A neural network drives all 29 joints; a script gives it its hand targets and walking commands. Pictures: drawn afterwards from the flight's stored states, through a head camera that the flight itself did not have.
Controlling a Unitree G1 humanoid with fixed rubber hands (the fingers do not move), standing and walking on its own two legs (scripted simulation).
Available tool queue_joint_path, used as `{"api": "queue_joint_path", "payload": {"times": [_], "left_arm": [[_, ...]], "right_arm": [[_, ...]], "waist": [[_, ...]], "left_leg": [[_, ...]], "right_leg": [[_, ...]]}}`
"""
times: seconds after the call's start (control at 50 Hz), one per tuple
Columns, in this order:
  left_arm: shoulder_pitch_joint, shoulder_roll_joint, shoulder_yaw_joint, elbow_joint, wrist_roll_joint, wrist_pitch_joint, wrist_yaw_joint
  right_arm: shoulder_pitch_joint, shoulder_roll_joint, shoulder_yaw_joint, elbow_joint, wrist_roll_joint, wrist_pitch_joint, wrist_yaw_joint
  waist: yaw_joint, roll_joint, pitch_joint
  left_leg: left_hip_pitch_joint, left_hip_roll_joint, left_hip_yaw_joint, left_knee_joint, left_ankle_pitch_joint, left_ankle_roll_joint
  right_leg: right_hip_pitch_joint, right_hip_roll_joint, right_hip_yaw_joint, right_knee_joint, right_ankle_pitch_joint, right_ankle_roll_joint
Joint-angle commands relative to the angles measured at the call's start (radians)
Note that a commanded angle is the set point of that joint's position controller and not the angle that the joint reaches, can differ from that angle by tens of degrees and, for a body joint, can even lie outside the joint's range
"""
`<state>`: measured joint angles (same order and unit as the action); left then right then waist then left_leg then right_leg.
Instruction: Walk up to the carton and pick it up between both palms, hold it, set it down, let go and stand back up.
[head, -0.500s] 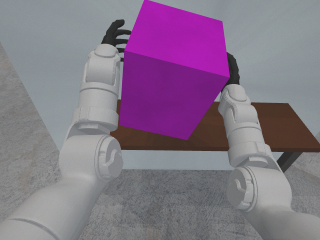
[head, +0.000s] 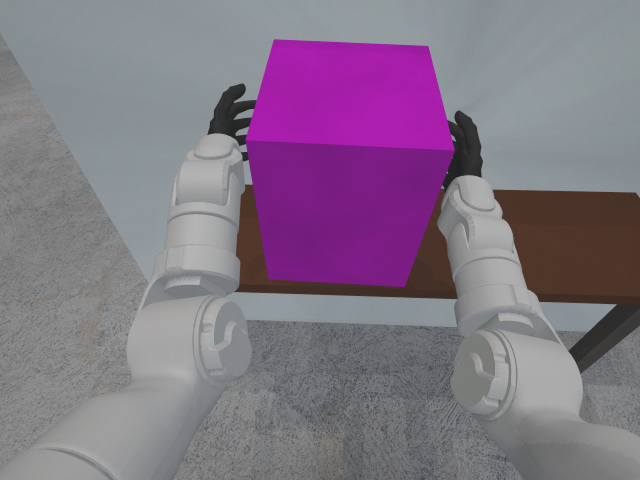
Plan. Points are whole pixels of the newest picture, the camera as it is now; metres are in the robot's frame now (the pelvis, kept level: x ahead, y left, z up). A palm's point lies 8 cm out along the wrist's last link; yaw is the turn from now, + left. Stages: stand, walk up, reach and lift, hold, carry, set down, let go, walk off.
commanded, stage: hold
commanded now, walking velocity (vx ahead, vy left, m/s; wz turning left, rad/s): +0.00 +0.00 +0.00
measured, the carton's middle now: (343, 170) +0.46 -0.03 +0.14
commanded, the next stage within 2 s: set down in 0.02 s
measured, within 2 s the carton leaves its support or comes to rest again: neither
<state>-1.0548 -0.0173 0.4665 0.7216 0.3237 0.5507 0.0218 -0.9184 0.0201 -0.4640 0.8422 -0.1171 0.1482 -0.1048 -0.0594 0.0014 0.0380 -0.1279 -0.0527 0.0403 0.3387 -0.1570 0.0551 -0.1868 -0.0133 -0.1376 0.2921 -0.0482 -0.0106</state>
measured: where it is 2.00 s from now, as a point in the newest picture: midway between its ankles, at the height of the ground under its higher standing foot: outside the picture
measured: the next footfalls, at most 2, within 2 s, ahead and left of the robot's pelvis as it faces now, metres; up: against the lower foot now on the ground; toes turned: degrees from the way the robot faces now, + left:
none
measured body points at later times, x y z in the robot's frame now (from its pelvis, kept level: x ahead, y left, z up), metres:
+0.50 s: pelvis +0.05 +0.00 +0.00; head +0.02 +0.02 +0.45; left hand +0.44 +0.14 +0.21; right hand +0.43 -0.16 +0.20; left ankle +0.02 +0.08 -0.75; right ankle +0.07 -0.10 -0.74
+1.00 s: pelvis +0.04 -0.01 +0.00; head +0.03 +0.00 +0.45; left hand +0.46 +0.09 +0.18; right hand +0.43 -0.20 +0.14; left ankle +0.02 +0.08 -0.75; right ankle +0.07 -0.10 -0.75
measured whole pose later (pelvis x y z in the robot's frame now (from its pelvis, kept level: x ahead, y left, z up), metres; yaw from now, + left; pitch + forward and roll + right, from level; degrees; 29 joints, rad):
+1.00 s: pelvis +0.04 -0.01 +0.00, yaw +0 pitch -9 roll -1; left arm -0.74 -0.08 0.31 0.37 0.36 0.49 -0.02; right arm -0.66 0.02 -0.22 0.69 0.08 -0.01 -0.17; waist -0.10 -0.03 0.13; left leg 0.05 -0.02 0.02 0.33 -0.24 0.04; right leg -0.01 0.02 -0.14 0.29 -0.14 -0.04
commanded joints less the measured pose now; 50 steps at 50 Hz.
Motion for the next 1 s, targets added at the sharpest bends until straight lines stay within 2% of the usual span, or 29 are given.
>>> {"api": "queue_joint_path", "payload": {"times": [0.0, 0.02, 0.04, 0.06, 0.08, 0.1, 0.14, 0.16, 0.18, 0.2, 0.22, 0.24, 0.26, 0.28, 0.3, 0.34, 0.36, 0.38, 0.42, 0.44, 0.48, 0.54, 0.56, 0.64, 0.74, 0.8, 0.86, 0.88, 0.98], "left_arm": [[-0.619, -0.394, -0.347, -0.137, -0.141, -0.093, -0.107], [-0.308, -0.655, -0.698, -0.488, -0.239, -0.041, -0.076], [-0.344, -0.616, -0.715, -0.635, -0.246, -0.028, -0.077], [-0.317, -0.565, -0.698, -0.627, -0.237, -0.013, -0.084], [-0.279, -0.550, -0.698, -0.663, -0.233, -0.002, -0.091], [-0.226, -0.513, -0.652, -0.651, -0.197, 0.041, -0.109], [-0.230, -0.370, -0.482, -0.431, -0.064, 0.125, -0.160], [-0.239, -0.342, -0.440, -0.431, -0.025, 0.148, -0.177], [-0.282, -0.327, -0.406, -0.435, 0.002, 0.150, -0.188], [-0.324, -0.346, -0.424, -0.481, -0.020, 0.134, -0.192], [-0.339, -0.392, -0.470, -0.537, -0.053, 0.124, -0.196], [-0.343, -0.439, -0.518, -0.618, -0.089, 0.109, -0.196], [-0.255, -0.509, -0.597, -0.758, -0.131, 0.087, -0.194], [-0.205, -0.527, -0.652, -0.838, -0.162, 0.071, -0.187], [-0.200, -0.545, -0.706, -0.844, -0.191, 0.040, -0.185], [-0.152, -0.499, -0.685, -0.767, -0.175, 0.009, -0.187], [-0.121, -0.473, -0.658, -0.722, -0.141, 0.009, -0.186], [-0.098, -0.449, -0.620, -0.658, -0.102, 0.014, -0.190], [-0.099, -0.416, -0.558, -0.556, -0.054, 0.020, -0.205], [-0.128, -0.406, -0.533, -0.536, -0.039, 0.010, -0.207], [-0.187, -0.403, -0.537, -0.546, -0.051, -0.010, -0.207], [-0.229, -0.446, -0.603, -0.597, -0.096, -0.044, -0.189], [-0.235, -0.458, -0.617, -0.589, -0.107, -0.058, -0.179], [-0.281, -0.507, -0.687, -0.583, -0.155, -0.110, -0.134], [-0.238, -0.450, -0.571, -0.408, -0.075, -0.106, -0.126], [-0.202, -0.378, -0.461, -0.318, -0.021, -0.093, -0.143], [-0.204, -0.357, -0.404, -0.319, -0.003, -0.093, -0.152], [-0.217, -0.358, -0.400, -0.321, -0.011, -0.099, -0.155], [-0.241, -0.392, -0.427, -0.372, -0.059, -0.146, -0.155]], "right_arm": [[-0.877, 0.432, 0.372, -0.234, 0.023, -0.086, 0.125], [-0.608, 0.522, 0.723, -0.531, 0.322, -0.087, 0.087], [-0.652, 0.490, 0.755, -0.549, 0.356, -0.062, 0.067], [-0.671, 0.493, 0.784, -0.569, 0.384, -0.049, 0.051], [-0.658, 0.490, 0.803, -0.598, 0.404, -0.042, 0.038], [-0.625, 0.469, 0.811, -0.593, 0.423, -0.008, 0.024], [-0.656, 0.393, 0.729, -0.459, 0.369, 0.064, 0.015], [-0.657, 0.396, 0.722, -0.450, 0.355, 0.087, 0.010], [-0.687, 0.383, 0.686, -0.450, 0.337, 0.076, 0.015], [-0.725, 0.412, 0.672, -0.480, 0.329, 0.053, 0.023], [-0.699, 0.470, 0.696, -0.490, 0.346, 0.047, 0.023], [-0.694, 0.498, 0.721, -0.539, 0.364, 0.025, 0.027], [-0.625, 0.532, 0.797, -0.651, 0.401, -0.007, 0.020], [-0.594, 0.509, 0.831, -0.726, 0.419, -0.029, 0.010], [-0.589, 0.474, 0.792, -0.716, 0.375, -0.076, 0.004], [-0.541, 0.440, 0.734, -0.649, 0.317, -0.112, 0.006], [-0.475, 0.416, 0.712, -0.584, 0.292, -0.110, 0.008], [-0.463, 0.396, 0.692, -0.531, 0.270, -0.109, 0.015], [-0.435, 0.369, 0.628, -0.445, 0.194, -0.114, 0.020], [-0.419, 0.376, 0.593, -0.392, 0.167, -0.122, 0.028], [-0.426, 0.391, 0.559, -0.360, 0.147, -0.135, 0.039], [-0.461, 0.362, 0.561, -0.386, 0.159, -0.181, 0.057], [-0.487, 0.365, 0.563, -0.409, 0.149, -0.200, 0.063], [-0.565, 0.364, 0.573, -0.467, 0.142, -0.269, 0.083], [-0.566, 0.330, 0.509, -0.369, 0.086, -0.269, 0.101], [-0.527, 0.334, 0.483, -0.296, 0.064, -0.235, 0.103], [-0.527, 0.350, 0.493, -0.298, 0.073, -0.225, 0.105], [-0.544, 0.361, 0.496, -0.326, 0.066, -0.230, 0.105], [-0.583, 0.403, 0.554, -0.407, 0.075, -0.267, 0.091]], "waist": [[-0.040, -0.103, -0.673], [-0.103, 0.023, -0.880], [-0.121, 0.016, -0.875], [-0.104, 0.001, -0.878], [-0.106, 0.009, -0.861], [-0.122, -0.014, -0.767], [-0.090, -0.083, -0.434], [-0.062, -0.097, -0.338], [-0.025, -0.081, -0.287], [0.014, -0.061, -0.288], [0.021, -0.049, -0.282], [0.018, -0.019, -0.339], [0.001, 0.004, -0.456], [-0.035, 0.022, -0.521], [-0.089, 0.077, -0.532], [-0.095, 0.073, -0.531], [-0.100, 0.073, -0.477], [-0.082, 0.064, -0.427], [-0.070, 0.020, -0.349], [-0.059, 0.009, -0.309], [-0.054, 0.015, -0.283], [-0.056, 0.064, -0.352], [-0.050, 0.060, -0.385], [-0.041, 0.066, -0.507], [-0.008, 0.032, -0.365], [0.016, -0.026, -0.238], [0.042, -0.047, -0.232], [0.039, -0.058, -0.261], [0.026, -0.069, -0.422]], "left_leg": [[-0.050, 0.084, -0.036, -0.061, 0.182, -0.056], [0.277, 0.094, -0.117, 0.029, 0.699, -0.074], [0.318, 0.069, -0.133, 0.086, 0.797, -0.077], [0.318, 0.048, -0.139, 0.113, 0.857, -0.068], [0.303, 0.046, -0.148, 0.125, 0.896, -0.074], [0.279, 0.033, -0.147, 0.113, 0.845, -0.067], [0.037, 0.008, -0.117, -0.010, 0.373, -0.029], [-0.040, 0.003, -0.103, -0.051, 0.228, -0.013], [-0.067, 0.017, -0.083, -0.087, 0.117, -0.008], [-0.057, 0.032, -0.063, -0.104, 0.061, -0.012], [-0.033, 0.035, -0.053, -0.094, 0.084, -0.020], [0.030, 0.044, -0.059, -0.065, 0.220, -0.040], [0.137, 0.042, -0.069, 0.008, 0.497, -0.067], [0.202, 0.049, -0.092, 0.068, 0.738, -0.093], [0.231, 0.048, -0.094, 0.088, 0.764, -0.121], [0.224, 0.049, -0.081, 0.064, 0.682, -0.128], [0.219, 0.055, -0.082, 0.048, 0.622, -0.126], [0.213, 0.062, -0.075, 0.024, 0.551, -0.118], [0.162, 0.060, -0.043, -0.034, 0.354, -0.095], [0.131, 0.063, -0.029, -0.063, 0.248, -0.083], [0.111, 0.071, -0.025, -0.081, 0.202, -0.083], [0.225, 0.094, -0.041, -0.033, 0.372, -0.121], [0.252, 0.095, -0.042, -0.015, 0.408, -0.127], [0.304, 0.105, -0.049, 0.011, 0.430, -0.140], [0.210, 0.091, -0.031, -0.052, 0.208, -0.094], [0.078, 0.074, -0.005, -0.119, 0.010, -0.040], [-0.008, 0.064, 0.004, -0.149, -0.037, -0.019], [-0.016, 0.059, 0.007, -0.149, -0.044, -0.013], [-0.025, 0.040, 0.003, -0.115, 0.086, -0.023]], "right_leg": [[0.550, -0.023, 0.100, 0.038, 0.194, 0.055], [0.645, 0.073, 0.020, 0.101, 0.491, 0.026], [0.593, 0.078, 0.039, 0.076, 0.512, 0.028], [0.606, 0.064, 0.056, 0.074, 0.610, 0.036], [0.633, 0.057, 0.061, 0.083, 0.689, 0.041], [0.652, 0.051, 0.059, 0.090, 0.711, 0.060], [0.642, 0.011, 0.075, 0.059, 0.444, 0.089], [0.630, 0.005, 0.074, 0.052, 0.350, 0.090], [0.576, 0.011, 0.056, 0.040, 0.205, 0.077], [0.524, 0.019, 0.043, 0.025, 0.085, 0.066], [0.501, 0.021, 0.047, 0.023, 0.091, 0.060], [0.501, 0.032, 0.038, 0.039, 0.180, 0.053], [0.566, 0.040, 0.043, 0.072, 0.448, 0.053], [0.601, 0.047, 0.047, 0.102, 0.665, 0.058], [0.581, 0.041, 0.043, 0.101, 0.693, 0.055], [0.607, 0.034, 0.038, 0.079, 0.624, 0.049], [0.586, 0.030, 0.035, 0.062, 0.537, 0.044], [0.558, 0.029, 0.033, 0.043, 0.438, 0.039], [0.543, 0.027, 0.020, 0.012, 0.275, 0.031], [0.523, 0.026, 0.013, -0.001, 0.176, 0.026], [0.483, 0.035, 0.003, -0.008, 0.104, 0.021], [0.386, 0.054, -0.021, -0.008, 0.113, 0.008], [0.373, 0.055, -0.023, -0.015, 0.121, 0.002], [0.323, 0.052, -0.031, -0.039, 0.098, -0.022], [0.296, 0.033, -0.020, -0.036, -0.012, -0.009], [0.341, 0.019, 0.003, -0.032, -0.062, 0.005], [0.416, 0.015, 0.019, -0.009, -0.028, 0.019], [0.436, 0.012, 0.024, -0.005, -0.010, 0.025], [0.547, -0.008, 0.050, 0.037, 0.267, 0.047]]}}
